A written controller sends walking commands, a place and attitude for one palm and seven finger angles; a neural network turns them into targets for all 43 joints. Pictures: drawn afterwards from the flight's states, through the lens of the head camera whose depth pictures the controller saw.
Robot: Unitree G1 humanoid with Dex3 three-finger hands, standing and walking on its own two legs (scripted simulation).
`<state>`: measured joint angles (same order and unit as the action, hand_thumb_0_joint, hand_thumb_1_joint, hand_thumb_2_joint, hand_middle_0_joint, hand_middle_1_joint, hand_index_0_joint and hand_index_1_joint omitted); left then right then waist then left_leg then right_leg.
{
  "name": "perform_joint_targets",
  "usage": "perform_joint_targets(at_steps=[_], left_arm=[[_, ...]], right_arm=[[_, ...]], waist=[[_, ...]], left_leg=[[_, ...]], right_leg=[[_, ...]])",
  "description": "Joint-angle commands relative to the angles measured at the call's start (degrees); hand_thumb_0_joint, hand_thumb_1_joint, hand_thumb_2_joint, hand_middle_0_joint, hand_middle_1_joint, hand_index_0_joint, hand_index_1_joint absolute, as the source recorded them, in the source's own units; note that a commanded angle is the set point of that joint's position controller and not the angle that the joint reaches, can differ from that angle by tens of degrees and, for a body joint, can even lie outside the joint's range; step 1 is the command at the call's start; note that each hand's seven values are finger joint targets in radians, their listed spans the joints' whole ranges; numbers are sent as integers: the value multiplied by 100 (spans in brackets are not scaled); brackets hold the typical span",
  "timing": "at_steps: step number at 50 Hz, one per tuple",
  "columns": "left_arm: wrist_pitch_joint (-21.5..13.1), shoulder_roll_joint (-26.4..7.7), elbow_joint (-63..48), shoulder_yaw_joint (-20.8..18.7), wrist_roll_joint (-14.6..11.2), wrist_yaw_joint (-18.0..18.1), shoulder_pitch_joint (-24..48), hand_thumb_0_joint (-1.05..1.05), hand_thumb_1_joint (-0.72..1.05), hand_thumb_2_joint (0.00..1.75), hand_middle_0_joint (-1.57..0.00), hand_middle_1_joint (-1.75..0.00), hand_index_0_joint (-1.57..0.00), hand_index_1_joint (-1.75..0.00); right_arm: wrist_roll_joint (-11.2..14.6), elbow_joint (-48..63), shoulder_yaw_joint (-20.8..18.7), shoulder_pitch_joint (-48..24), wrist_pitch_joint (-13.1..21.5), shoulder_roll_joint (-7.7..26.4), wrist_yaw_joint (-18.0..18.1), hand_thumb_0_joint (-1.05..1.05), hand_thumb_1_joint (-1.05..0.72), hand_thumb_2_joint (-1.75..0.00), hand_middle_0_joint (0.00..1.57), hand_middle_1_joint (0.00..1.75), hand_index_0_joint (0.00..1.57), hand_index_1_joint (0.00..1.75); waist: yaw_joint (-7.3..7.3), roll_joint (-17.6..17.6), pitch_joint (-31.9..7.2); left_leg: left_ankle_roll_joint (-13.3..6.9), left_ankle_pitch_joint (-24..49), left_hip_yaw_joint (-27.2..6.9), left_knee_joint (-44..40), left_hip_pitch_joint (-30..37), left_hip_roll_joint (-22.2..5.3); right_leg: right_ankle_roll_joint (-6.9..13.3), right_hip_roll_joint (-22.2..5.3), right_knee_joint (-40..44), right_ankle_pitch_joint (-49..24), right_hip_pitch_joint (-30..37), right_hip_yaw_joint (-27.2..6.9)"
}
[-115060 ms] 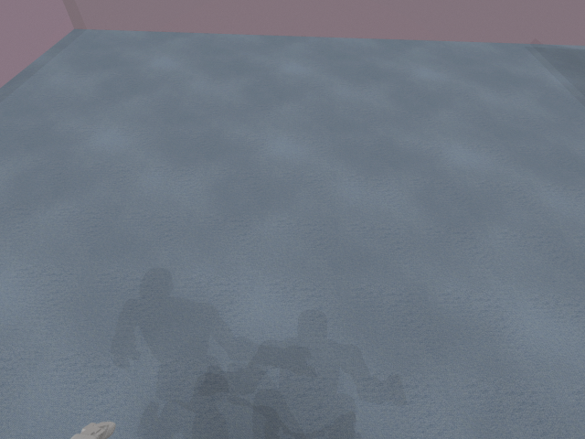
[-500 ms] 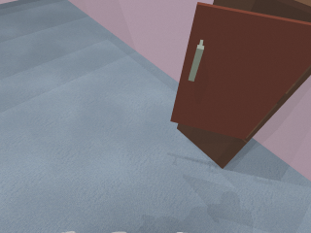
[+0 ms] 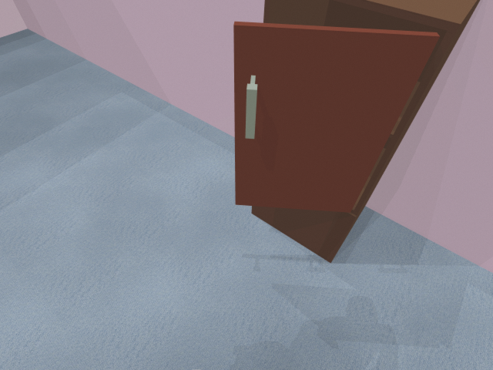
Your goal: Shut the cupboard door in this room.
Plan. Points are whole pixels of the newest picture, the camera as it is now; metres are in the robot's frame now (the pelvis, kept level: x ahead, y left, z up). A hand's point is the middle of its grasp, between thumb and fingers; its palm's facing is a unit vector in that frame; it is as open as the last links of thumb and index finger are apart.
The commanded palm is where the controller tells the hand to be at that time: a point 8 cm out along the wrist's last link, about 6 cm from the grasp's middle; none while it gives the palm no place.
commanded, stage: take the last steps up to it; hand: left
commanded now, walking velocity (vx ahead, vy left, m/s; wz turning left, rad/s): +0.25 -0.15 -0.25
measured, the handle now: (251, 107) +0.65 +0.02 +0.06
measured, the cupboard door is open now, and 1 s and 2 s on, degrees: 33 33 33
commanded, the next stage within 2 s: come to a stop and stand still in 0.50 s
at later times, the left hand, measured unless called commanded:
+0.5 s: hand (207, 313) +0.26 +0.09 -0.17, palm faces -0.21 -0.96 -0.19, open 7.4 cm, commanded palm none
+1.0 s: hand (222, 320) +0.25 +0.06 -0.17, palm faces -0.06 -0.97 -0.23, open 7.3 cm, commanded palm none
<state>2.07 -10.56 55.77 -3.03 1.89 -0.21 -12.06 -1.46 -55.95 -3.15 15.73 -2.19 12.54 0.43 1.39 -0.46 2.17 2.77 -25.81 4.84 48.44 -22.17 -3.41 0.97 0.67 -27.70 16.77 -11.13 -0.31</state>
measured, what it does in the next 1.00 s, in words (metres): walks ahead: left foot, then right foot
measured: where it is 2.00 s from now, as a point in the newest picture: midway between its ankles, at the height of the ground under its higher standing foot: outside the picture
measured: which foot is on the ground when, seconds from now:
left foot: up 0.00-0.04, down 0.06-0.50, up 0.52-0.76, down 0.78-1.00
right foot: down 0.00-0.06, up 0.08-0.48, down 0.50-1.00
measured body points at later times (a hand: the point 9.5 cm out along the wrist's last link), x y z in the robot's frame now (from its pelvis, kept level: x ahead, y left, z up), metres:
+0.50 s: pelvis +0.11 -0.07 -0.01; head +0.16 -0.08 +0.43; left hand +0.27 +0.14 -0.16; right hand -0.03 -0.28 -0.15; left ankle +0.02 +0.10 -0.73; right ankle +0.16 -0.20 -0.74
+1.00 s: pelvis +0.19 -0.12 +0.00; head +0.23 -0.13 +0.45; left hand +0.25 +0.11 -0.16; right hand +0.27 -0.36 -0.15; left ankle +0.22 -0.02 -0.74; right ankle +0.16 -0.20 -0.74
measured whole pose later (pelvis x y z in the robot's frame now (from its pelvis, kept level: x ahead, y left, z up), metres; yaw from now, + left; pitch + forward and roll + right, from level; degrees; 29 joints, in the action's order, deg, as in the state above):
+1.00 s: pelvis +0.19 -0.12 +0.00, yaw -7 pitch +0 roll +0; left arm 1.4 -9.7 58.8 -1.8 1.1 2.3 -12.4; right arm -0.8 -55.2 -1.7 6.2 -1.6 9.9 1.7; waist -2.1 -0.2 4.3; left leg -0.9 -14.8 4.8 30.4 -15.6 -1.4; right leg 2.6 0.4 -29.7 17.8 -12.2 6.4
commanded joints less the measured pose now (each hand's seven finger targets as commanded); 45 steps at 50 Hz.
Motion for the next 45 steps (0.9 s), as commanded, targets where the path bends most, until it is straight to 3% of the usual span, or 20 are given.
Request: perform_joint_targets(at_steps=[1,2,3,4,7,10,17,21,23,24,25,26,28,31,36,38,39,40,42,45], left_arm=[[-104,-976,-370,-240,-73,-37,427,0,90,90,-20,-30,-20,-30],[-93,-564,-452,-164,-92,-77,281,0,90,90,-20,-30,-20,-30],[-89,-371,-656,-113,-104,-128,361,0,90,90,-20,-30,-20,-30],[-77,-653,-788,-166,23,-176,842,0,90,90,-20,-30,-20,-30],[-90,-614,-467,-225,39,-280,486,0,90,90,-20,-30,-20,-30],[-15,-401,-327,-166,-18,-298,337,0,90,90,-20,-30,-20,-30],[-68,-291,-445,-40,-38,-301,1081,0,90,90,-20,-30,-20,-30],[-159,-363,-282,-95,-42,-282,725,0,90,90,-20,-30,-20,-30],[-268,-749,116,-201,-20,-215,-525,0,90,90,-20,-30,-20,-30],[-360,-1290,394,-336,5,-115,-1357,0,90,90,-20,-30,-20,-30],[-360,-1532,476,-342,-73,-55,-1573,0,90,90,-20,-30,-20,-30],[-365,-1429,406,-308,-76,17,-1149,0,90,90,-20,-30,-20,-30],[-312,-866,178,-173,-88,112,-184,0,90,90,-20,-30,-20,-30],[-427,-448,98,-12,-55,139,246,0,90,90,-20,-30,-20,-30],[-438,-446,232,61,-111,193,159,0,90,90,-20,-30,-20,-30],[-378,-465,236,60,-170,231,81,0,90,90,-20,-30,-20,-30],[-320,-428,206,51,-185,266,-81,0,90,90,-20,-30,-20,-30],[-256,-379,191,52,-137,302,-185,0,90,90,-20,-30,-20,-30],[-174,-506,173,27,-111,290,-226,0,90,90,-20,-30,-20,-30],[-160,-585,154,-3,-101,280,-372,0,90,90,-20,-30,-20,-30]], right_arm=[[-32,98,-43,959,293,417,104,0,-90,-90,20,30,20,30],[-84,-6,-129,1336,351,808,154,0,-90,-90,20,30,20,30],[-168,-23,-231,1770,395,1420,228,0,-90,-90,20,30,20,30],[-146,-40,-234,1745,410,1480,260,0,-90,-90,20,30,20,30],[-87,169,-15,865,493,853,266,0,-90,-90,20,30,20,30],[-64,35,1,971,541,769,273,0,-90,-90,20,30,20,30],[-90,-280,-86,1321,462,740,189,0,-90,-90,20,30,20,30],[-73,-292,-166,1054,399,882,171,0,-90,-90,20,30,20,30],[11,-301,-143,900,393,730,117,0,-90,-90,20,30,20,30],[94,-202,-63,898,415,343,54,0,-90,-90,20,30,20,30],[124,27,-15,627,381,145,89,0,-90,-90,20,30,20,30],[136,-19,-51,591,324,227,105,0,-90,-90,20,30,20,30],[45,-116,-60,480,290,199,84,0,-90,-90,20,30,20,30],[-4,-266,42,723,197,-101,59,0,-90,-90,20,30,20,30],[76,-380,199,626,187,-222,96,0,-90,-90,20,30,20,30],[101,-388,148,603,235,91,103,0,-90,-90,20,30,20,30],[73,-284,119,391,247,309,133,0,-90,-90,20,30,20,30],[50,-207,66,199,210,437,156,0,-90,-90,20,30,20,30],[72,-98,47,-85,174,490,206,0,-90,-90,20,30,20,30],[63,87,-12,-200,106,584,231,0,-90,-90,20,30,20,30]], waist=[[438,540,59],[507,-828,-4],[649,-1953,-5],[681,-1090,268],[124,-798,443],[44,-748,198],[295,-1016,413],[84,-1128,146],[-517,-293,-422],[-831,1117,-1013],[-807,1621,-1014],[-645,1521,-949],[-251,1031,-399],[160,723,-178],[126,512,-414],[88,107,-458],[-39,-162,-451],[-95,-148,-268],[-134,-929,-165],[-156,-540,-604]], left_leg=[[-48,872,168,-2154,1767,59],[-307,-187,-1253,-3028,2310,-861],[-944,-1083,-3370,-3832,2470,-2440],[-1203,-1082,-3629,-4124,1938,-2739],[-831,802,-1907,-3866,1401,-1976],[-821,2224,-727,-3612,1711,-1648],[-849,2723,-59,-3427,1700,-1592],[-736,2933,62,-2914,1552,-1594],[-425,2971,471,-1404,736,-1111],[-211,1206,836,153,-512,-411],[-185,-1342,369,1639,-1141,103],[-267,-1069,-212,2225,-1195,-108],[-266,-286,-415,2172,-1089,-441],[-139,167,-231,1143,-304,-344],[-61,1116,-245,-1473,809,-42],[-220,3145,-576,-2351,1363,-333],[-434,4228,-840,-2289,1388,-721],[-551,4279,-871,-2214,1218,-854],[-715,4808,-963,-2303,1154,-892],[-742,4890,-931,-2164,1476,-880]], right_leg=[[686,-729,525,1380,-1436,-964],[372,-161,-754,1467,-2181,-551],[73,288,-2331,1819,-3029,198],[107,-129,-3229,1453,-3138,-372],[-63,-429,-3923,189,-2839,-319],[-193,-411,-3629,-207,-2696,-138],[-156,-425,-1600,-343,-2152,454],[0,-193,-640,-367,-971,705],[152,-150,212,-822,1107,530],[598,-1409,564,-851,2421,-850],[1105,-2275,1040,-1681,2229,-2060],[1248,-2273,1331,-922,1537,-2079],[1179,-1885,1328,-494,689,-1266],[984,-1540,1313,-1989,-265,-286],[808,-1340,777,-3221,-50,-202],[391,-1150,386,-2848,-113,-108],[163,-922,319,-2303,-93,-37],[94,-792,339,-1752,-96,-38],[35,-701,47,-1773,-25,64],[59,-687,-95,-1941,83,49]])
